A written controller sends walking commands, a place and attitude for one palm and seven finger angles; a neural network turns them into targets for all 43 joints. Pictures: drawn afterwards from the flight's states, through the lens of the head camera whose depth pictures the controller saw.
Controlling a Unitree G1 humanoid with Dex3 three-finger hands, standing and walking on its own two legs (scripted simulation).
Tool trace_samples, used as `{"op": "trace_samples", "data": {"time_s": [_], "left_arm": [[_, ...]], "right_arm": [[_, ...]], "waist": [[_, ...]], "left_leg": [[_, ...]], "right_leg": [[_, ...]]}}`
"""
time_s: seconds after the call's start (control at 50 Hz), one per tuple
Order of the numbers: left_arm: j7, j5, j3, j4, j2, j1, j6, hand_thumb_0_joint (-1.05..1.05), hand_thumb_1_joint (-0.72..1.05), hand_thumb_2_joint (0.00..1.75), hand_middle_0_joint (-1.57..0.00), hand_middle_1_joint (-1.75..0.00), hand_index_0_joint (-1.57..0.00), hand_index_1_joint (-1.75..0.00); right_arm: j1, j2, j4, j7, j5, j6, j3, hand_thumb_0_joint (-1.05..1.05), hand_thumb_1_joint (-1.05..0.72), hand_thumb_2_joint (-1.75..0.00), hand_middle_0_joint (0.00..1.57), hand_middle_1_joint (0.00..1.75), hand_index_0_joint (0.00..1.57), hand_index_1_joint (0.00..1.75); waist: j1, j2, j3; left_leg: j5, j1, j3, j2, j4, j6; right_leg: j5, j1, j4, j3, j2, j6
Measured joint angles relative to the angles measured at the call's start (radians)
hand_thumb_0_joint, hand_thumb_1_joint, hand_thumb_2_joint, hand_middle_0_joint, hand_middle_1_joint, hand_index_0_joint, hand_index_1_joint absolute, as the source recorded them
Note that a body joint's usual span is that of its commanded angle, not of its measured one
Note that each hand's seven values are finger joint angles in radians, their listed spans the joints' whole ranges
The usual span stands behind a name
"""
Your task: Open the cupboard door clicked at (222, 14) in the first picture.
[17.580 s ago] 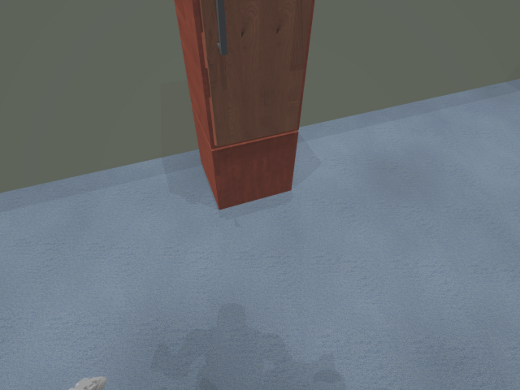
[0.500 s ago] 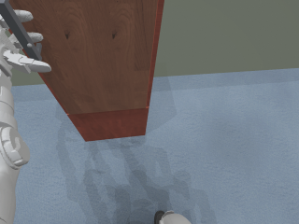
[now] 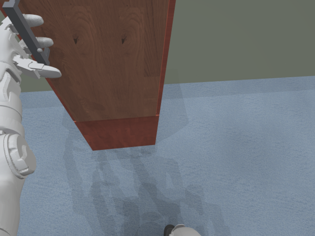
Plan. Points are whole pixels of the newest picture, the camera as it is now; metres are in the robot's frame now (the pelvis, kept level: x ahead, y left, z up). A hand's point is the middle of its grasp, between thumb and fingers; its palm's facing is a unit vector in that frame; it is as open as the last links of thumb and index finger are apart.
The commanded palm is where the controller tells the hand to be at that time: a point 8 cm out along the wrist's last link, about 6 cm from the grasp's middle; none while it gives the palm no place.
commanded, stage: close the thumb around the handle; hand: left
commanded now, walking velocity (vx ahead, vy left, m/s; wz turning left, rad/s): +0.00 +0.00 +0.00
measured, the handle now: (31, 33) +0.58 +0.25 +0.15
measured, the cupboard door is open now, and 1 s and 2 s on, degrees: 0 0 10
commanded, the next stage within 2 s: pull the door open along its arc in 0.76 s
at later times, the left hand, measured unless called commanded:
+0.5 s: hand (38, 50) +0.52 +0.22 +0.15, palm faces +0.01 -1.00 +0.01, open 8.7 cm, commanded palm +0.50 +0.27 +0.14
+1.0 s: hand (37, 52) +0.51 +0.22 +0.15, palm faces +0.01 -1.00 +0.00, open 5.6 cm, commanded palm +0.48 +0.27 +0.14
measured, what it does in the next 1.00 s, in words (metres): stands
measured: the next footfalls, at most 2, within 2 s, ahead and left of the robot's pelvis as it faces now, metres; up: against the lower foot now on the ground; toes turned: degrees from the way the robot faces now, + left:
none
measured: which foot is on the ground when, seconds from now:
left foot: down 0.00-1.00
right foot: down 0.00-1.00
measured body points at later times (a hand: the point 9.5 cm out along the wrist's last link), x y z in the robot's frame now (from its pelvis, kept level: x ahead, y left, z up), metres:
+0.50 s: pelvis +0.00 +0.00 +0.00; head +0.11 +0.01 +0.44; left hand +0.51 +0.28 +0.15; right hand -0.03 -0.27 -0.11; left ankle -0.07 +0.09 -0.72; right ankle +0.01 -0.12 -0.72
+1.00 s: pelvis +0.00 +0.00 +0.00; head +0.10 +0.01 +0.44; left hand +0.51 +0.28 +0.15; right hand -0.01 -0.26 -0.11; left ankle -0.07 +0.09 -0.72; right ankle +0.01 -0.12 -0.72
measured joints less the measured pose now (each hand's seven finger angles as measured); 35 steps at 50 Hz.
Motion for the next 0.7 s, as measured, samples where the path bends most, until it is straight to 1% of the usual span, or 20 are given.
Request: {"op": "trace_samples", "data": {"time_s": [0.14, 0.24, 0.3, 0.36, 0.44, 0.52, 0.56, 0.62, 0.7], "left_arm": [[0.001, 0.018, 0.013, 0.027, 0.018, -0.020, -0.008, -0.02, -0.48, 0.30, -0.30, -1.21, -0.30, -1.20], [-0.015, 0.017, 0.030, 0.028, 0.032, -0.010, -0.021, -0.02, -0.36, 0.35, -0.31, -1.22, -0.31, -1.21], [-0.017, 0.016, 0.019, 0.026, 0.037, -0.013, -0.017, -0.01, -0.25, 0.40, -0.32, -1.23, -0.32, -1.23], [-0.021, 0.011, 0.009, 0.013, 0.028, -0.011, -0.018, -0.01, -0.11, 0.46, -0.33, -1.25, -0.33, -1.24], [-0.023, -0.001, 0.011, 0.027, 0.021, -0.021, -0.012, -0.01, 0.10, 0.55, -0.34, -1.27, -0.34, -1.26], [-0.015, 0.010, 0.020, 0.022, 0.024, -0.012, -0.007, -0.01, 0.31, 0.64, -0.36, -1.29, -0.36, -1.29], [-0.012, 0.013, 0.017, 0.008, 0.022, -0.001, -0.011, 0.00, 0.42, 0.69, -0.36, -1.30, -0.37, -1.30], [-0.012, 0.005, 0.020, -0.002, 0.015, 0.011, -0.014, 0.00, 0.58, 0.76, -0.38, -1.32, -0.37, -1.32], [-0.015, -0.002, 0.027, -0.009, 0.008, 0.023, -0.013, 0.00, 0.74, 0.83, -0.37, -1.33, -0.38, -1.33]], "right_arm": [[-0.007, 0.004, -0.004, -0.002, -0.001, -0.007, 0.008, 0.01, -0.90, -0.90, 0.20, 0.30, 0.21, 0.30], [-0.003, 0.003, -0.008, -0.004, 0.000, -0.006, 0.010, 0.01, -0.90, -0.90, 0.20, 0.30, 0.21, 0.30], [0.001, 0.003, -0.007, -0.006, 0.002, -0.007, 0.010, 0.01, -0.90, -0.90, 0.20, 0.30, 0.21, 0.30], [0.007, 0.002, -0.002, -0.006, 0.001, -0.008, 0.007, 0.01, -0.90, -0.90, 0.20, 0.30, 0.21, 0.30], [0.005, 0.002, 0.007, -0.005, 0.000, -0.007, 0.009, 0.01, -0.90, -0.90, 0.20, 0.30, 0.21, 0.30], [0.005, 0.002, 0.000, -0.004, -0.001, -0.008, 0.007, 0.01, -0.90, -0.90, 0.20, 0.30, 0.21, 0.30], [0.007, 0.002, -0.004, -0.003, -0.002, -0.009, 0.004, 0.01, -0.90, -0.90, 0.20, 0.30, 0.21, 0.30], [0.007, 0.003, -0.005, 0.000, -0.002, -0.006, 0.004, 0.01, -0.90, -0.90, 0.20, 0.30, 0.21, 0.30], [0.004, 0.004, -0.004, 0.002, 0.000, -0.001, 0.005, 0.01, -0.90, -0.90, 0.20, 0.30, 0.21, 0.30]], "waist": [[-0.008, -0.007, 0.010], [-0.011, -0.007, 0.010], [-0.012, -0.007, 0.012], [-0.007, -0.004, 0.010], [-0.007, -0.004, 0.006], [-0.011, -0.004, 0.000], [-0.010, -0.002, -0.001], [-0.005, 0.000, -0.001], [-0.002, -0.001, -0.005]], "left_leg": [[0.002, -0.008, 0.004, 0.000, 0.005, 0.001], [0.001, -0.011, 0.008, 0.003, 0.008, 0.001], [0.002, -0.014, 0.005, 0.002, 0.009, 0.001], [0.003, -0.016, 0.002, 0.000, 0.008, 0.001], [0.001, -0.014, 0.001, 0.000, 0.009, 0.002], [0.000, -0.014, 0.003, 0.000, 0.008, 0.002], [0.000, -0.012, 0.005, 0.001, 0.008, 0.002], [-0.001, -0.007, 0.007, 0.001, 0.006, 0.003], [-0.001, 0.001, 0.010, 0.002, 0.002, 0.003]], "right_leg": [[0.003, -0.010, 0.006, 0.004, 0.001, -0.001], [0.005, -0.015, 0.007, 0.008, 0.003, -0.001], [0.005, -0.015, 0.007, 0.005, 0.002, -0.001], [0.006, -0.015, 0.004, 0.003, 0.000, 0.000], [0.005, -0.012, 0.004, 0.002, 0.000, 0.001], [0.005, -0.014, 0.004, 0.004, 0.001, 0.001], [0.005, -0.012, 0.003, 0.006, 0.001, 0.002], [0.005, -0.008, 0.001, 0.008, 0.002, 0.002], [0.005, -0.001, -0.001, 0.011, 0.004, 0.003]]}}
